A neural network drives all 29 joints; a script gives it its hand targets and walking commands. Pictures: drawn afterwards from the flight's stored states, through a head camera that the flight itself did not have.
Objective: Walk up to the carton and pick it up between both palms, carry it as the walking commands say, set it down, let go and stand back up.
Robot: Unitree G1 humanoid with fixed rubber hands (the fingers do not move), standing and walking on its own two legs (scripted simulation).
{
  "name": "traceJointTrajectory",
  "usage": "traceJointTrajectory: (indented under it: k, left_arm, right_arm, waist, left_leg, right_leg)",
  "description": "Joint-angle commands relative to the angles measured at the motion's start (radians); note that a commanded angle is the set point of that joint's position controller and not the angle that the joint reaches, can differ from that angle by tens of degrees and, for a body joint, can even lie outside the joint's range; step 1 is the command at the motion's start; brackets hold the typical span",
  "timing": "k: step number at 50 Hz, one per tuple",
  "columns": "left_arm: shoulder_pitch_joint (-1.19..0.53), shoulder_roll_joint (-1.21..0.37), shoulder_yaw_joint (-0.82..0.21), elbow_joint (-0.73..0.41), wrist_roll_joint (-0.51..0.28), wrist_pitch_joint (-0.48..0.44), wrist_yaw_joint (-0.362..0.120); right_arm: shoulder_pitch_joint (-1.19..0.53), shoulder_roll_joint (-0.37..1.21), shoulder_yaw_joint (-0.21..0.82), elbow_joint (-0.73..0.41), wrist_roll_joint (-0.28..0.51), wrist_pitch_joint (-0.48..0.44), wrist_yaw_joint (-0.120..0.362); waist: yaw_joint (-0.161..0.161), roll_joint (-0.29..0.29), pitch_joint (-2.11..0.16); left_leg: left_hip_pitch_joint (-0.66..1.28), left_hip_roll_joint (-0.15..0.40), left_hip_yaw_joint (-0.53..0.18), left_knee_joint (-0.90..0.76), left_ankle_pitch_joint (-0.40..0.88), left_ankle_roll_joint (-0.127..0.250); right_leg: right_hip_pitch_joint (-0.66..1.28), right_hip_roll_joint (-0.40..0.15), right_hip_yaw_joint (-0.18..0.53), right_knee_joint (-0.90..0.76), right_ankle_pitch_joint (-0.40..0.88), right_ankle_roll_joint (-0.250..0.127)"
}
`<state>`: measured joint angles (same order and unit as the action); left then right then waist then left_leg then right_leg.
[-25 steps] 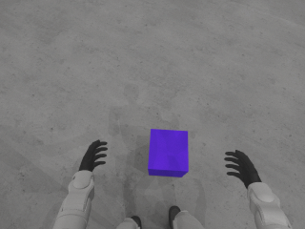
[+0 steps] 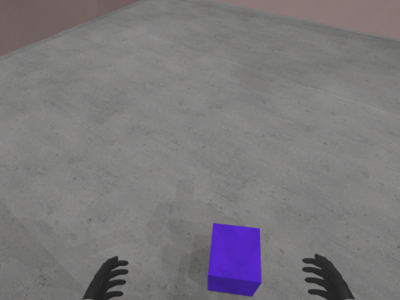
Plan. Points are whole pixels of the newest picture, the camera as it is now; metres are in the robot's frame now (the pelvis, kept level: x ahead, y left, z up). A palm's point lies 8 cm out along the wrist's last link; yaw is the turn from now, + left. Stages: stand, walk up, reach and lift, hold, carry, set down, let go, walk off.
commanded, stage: let go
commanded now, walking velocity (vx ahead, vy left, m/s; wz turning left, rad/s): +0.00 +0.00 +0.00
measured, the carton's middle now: (232, 260) +0.41 -0.10 -0.65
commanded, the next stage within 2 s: stand in 0.24 s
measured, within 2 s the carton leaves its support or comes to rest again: neither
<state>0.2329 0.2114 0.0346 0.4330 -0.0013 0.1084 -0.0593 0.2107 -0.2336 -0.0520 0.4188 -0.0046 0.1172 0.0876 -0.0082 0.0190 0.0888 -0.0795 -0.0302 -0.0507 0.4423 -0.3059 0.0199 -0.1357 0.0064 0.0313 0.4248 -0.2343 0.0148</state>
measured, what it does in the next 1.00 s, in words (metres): stands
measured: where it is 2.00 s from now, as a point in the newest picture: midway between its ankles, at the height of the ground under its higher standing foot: outside the picture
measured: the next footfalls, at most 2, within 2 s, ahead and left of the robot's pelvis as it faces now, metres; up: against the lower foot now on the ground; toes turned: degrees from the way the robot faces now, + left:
none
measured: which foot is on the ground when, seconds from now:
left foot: down 0.00-1.00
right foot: down 0.00-1.00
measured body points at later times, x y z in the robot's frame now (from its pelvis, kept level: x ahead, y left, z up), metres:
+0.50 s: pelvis +0.01 -0.02 -0.01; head +0.02 -0.03 +0.44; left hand +0.15 +0.27 -0.09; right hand +0.14 -0.31 -0.10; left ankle -0.04 +0.11 -0.74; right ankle +0.00 -0.13 -0.74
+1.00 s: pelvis +0.01 -0.02 +0.00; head +0.01 -0.03 +0.45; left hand +0.13 +0.28 -0.10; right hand +0.14 -0.32 -0.11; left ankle -0.04 +0.11 -0.74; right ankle +0.00 -0.13 -0.74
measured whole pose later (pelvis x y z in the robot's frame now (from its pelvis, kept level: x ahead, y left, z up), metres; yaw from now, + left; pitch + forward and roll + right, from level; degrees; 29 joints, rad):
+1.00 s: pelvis +0.01 -0.02 +0.00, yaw +1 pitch -1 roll +0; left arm 0.15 0.34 0.04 0.89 0.03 0.00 0.02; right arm 0.19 -0.36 -0.02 0.82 -0.03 0.00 -0.03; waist 0.00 0.03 0.01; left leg -0.10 -0.01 -0.08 0.43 -0.31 -0.01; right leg -0.16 0.03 0.00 0.44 -0.26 -0.02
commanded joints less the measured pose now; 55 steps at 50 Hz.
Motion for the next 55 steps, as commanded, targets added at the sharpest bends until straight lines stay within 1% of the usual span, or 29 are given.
traceJointTrajectory:
  k: [1, 4, 9, 12, 13, 14, 15, 16, 17, 19, 22, 23, 26, 30, 36, 41, 55]
  left_arm:
    - [-0.043, 0.078, 0.020, -0.098, 0.008, -0.001, -0.001]
    - [-0.045, 0.091, 0.027, -0.090, 0.012, -0.004, 0.003]
    - [-0.042, 0.095, 0.018, -0.075, -0.008, -0.015, 0.021]
    - [-0.034, 0.091, 0.026, -0.064, -0.010, -0.017, 0.018]
    - [-0.037, 0.221, 0.059, 0.070, 0.045, -0.040, 0.057]
    - [-0.028, 0.244, 0.061, 0.087, 0.052, -0.055, 0.071]
    - [-0.050, 0.235, 0.059, 0.104, 0.058, -0.065, 0.074]
    - [-0.065, 0.233, 0.060, 0.114, 0.059, -0.075, 0.075]
    - [-0.079, 0.225, 0.059, 0.125, 0.058, -0.082, 0.076]
    - [-0.090, 0.218, 0.053, 0.153, 0.054, -0.094, 0.070]
    - [-0.082, 0.227, 0.052, 0.192, 0.049, -0.105, 0.069]
    - [-0.081, 0.233, 0.051, 0.204, 0.048, -0.107, 0.070]
    - [-0.082, 0.250, 0.050, 0.238, 0.044, -0.111, 0.076]
    - [-0.083, 0.266, 0.046, 0.279, 0.039, -0.112, 0.081]
    - [-0.092, 0.276, 0.041, 0.329, 0.035, -0.113, 0.085]
    - [-0.101, 0.278, 0.038, 0.363, 0.033, -0.114, 0.086]
    - [-0.122, 0.293, 0.034, 0.433, 0.027, -0.117, 0.079]
  right_arm:
    - [-0.020, -0.101, -0.034, -0.089, -0.005, 0.003, -0.006]
    - [-0.019, -0.106, -0.035, -0.101, -0.005, 0.027, -0.019]
    - [-0.008, -0.112, -0.017, -0.105, -0.011, 0.079, -0.054]
    - [-0.007, -0.096, -0.010, -0.115, -0.025, 0.094, -0.061]
    - [-0.071, -0.195, -0.036, -0.007, -0.026, 0.020, -0.096]
    - [-0.058, -0.186, -0.036, 0.003, -0.028, -0.018, -0.105]
    - [-0.045, -0.178, -0.031, 0.027, -0.033, -0.042, -0.105]
    - [-0.037, -0.179, -0.029, 0.048, -0.037, -0.059, -0.103]
    - [-0.033, -0.180, -0.029, 0.067, -0.038, -0.073, -0.101]
    - [-0.034, -0.192, -0.027, 0.097, -0.036, -0.090, -0.094]
    - [-0.027, -0.210, -0.024, 0.135, -0.035, -0.104, -0.097]
    - [-0.024, -0.215, -0.023, 0.147, -0.035, -0.107, -0.099]
    - [-0.018, -0.229, -0.019, 0.185, -0.034, -0.113, -0.107]
    - [-0.013, -0.245, -0.013, 0.227, -0.032, -0.116, -0.113]
    - [-0.017, -0.259, -0.007, 0.274, -0.029, -0.120, -0.118]
    - [-0.026, -0.266, -0.003, 0.304, -0.028, -0.124, -0.121]
    - [-0.046, -0.283, 0.008, 0.381, -0.026, -0.135, -0.122]
  waist:
    - [-0.014, -0.005, -0.047]
    - [-0.016, -0.011, -0.058]
    - [-0.003, 0.003, -0.075]
    - [0.009, 0.006, -0.072]
    - [0.029, 0.041, -0.074]
    - [0.023, 0.007, -0.056]
    - [0.012, -0.008, -0.047]
    - [0.008, -0.018, -0.046]
    - [0.006, -0.024, -0.050]
    - [0.005, -0.023, -0.080]
    - [0.007, -0.017, -0.122]
    - [0.007, -0.017, -0.133]
    - [0.007, -0.024, -0.151]
    - [0.007, -0.022, -0.152]
    - [0.007, -0.015, -0.148]
    - [0.008, -0.011, -0.141]
    - [0.013, -0.010, -0.109]
  left_leg:
    - [-0.116, 0.010, 0.012, -0.094, 0.274, -0.045]
    - [-0.096, 0.003, 0.012, -0.083, 0.291, -0.038]
    - [-0.078, 0.008, 0.026, -0.036, 0.312, -0.033]
    - [-0.074, 0.009, 0.034, -0.012, 0.312, -0.031]
    - [-0.216, 0.048, -0.003, 0.004, 0.101, -0.047]
    - [-0.188, 0.044, -0.011, 0.002, 0.020, -0.046]
    - [-0.181, 0.047, -0.023, -0.002, -0.034, -0.042]
    - [-0.173, 0.052, -0.034, -0.004, -0.059, -0.035]
    - [-0.168, 0.056, -0.041, -0.003, -0.059, -0.029]
    - [-0.154, 0.066, -0.050, -0.001, 0.008, -0.024]
    - [-0.131, 0.078, -0.057, 0.007, 0.136, -0.025]
    - [-0.122, 0.080, -0.057, 0.009, 0.170, -0.026]
    - [-0.100, 0.086, -0.059, 0.017, 0.246, -0.026]
    - [-0.086, 0.092, -0.061, 0.016, 0.301, -0.025]
    - [-0.073, 0.100, -0.067, 0.001, 0.347, -0.022]
    - [-0.067, 0.104, -0.072, -0.018, 0.354, -0.020]
    - [-0.072, 0.113, -0.090, -0.082, 0.281, -0.014]
  right_leg:
    - [0.142, 0.048, -0.041, -0.012, 0.198, -0.010]
    - [0.147, 0.052, -0.030, -0.008, 0.212, -0.007]
    - [0.102, 0.064, -0.019, 0.029, 0.207, -0.004]
    - [0.077, 0.062, -0.020, 0.052, 0.204, -0.002]
    - [-0.018, -0.032, 0.006, 0.019, 0.111, 0.007]
    - [-0.059, -0.046, 0.042, -0.002, 0.039, -0.006]
    - [-0.104, -0.051, 0.058, -0.024, -0.056, -0.011]
    - [-0.125, -0.053, 0.068, -0.039, -0.120, -0.015]
    - [-0.134, -0.052, 0.071, -0.042, -0.137, -0.019]
    - [-0.112, -0.050, 0.067, -0.028, -0.060, -0.025]
    - [-0.062, -0.056, 0.059, 0.008, 0.122, -0.026]
    - [-0.047, -0.059, 0.058, 0.016, 0.165, -0.027]
    - [-0.022, -0.068, 0.059, 0.024, 0.241, -0.030]
    - [-0.002, -0.076, 0.062, 0.022, 0.295, -0.033]
    - [0.023, -0.082, 0.062, 0.014, 0.337, -0.033]
    - [0.038, -0.085, 0.062, 0.001, 0.337, -0.034]
    - [0.050, -0.093, 0.069, -0.052, 0.254, -0.036]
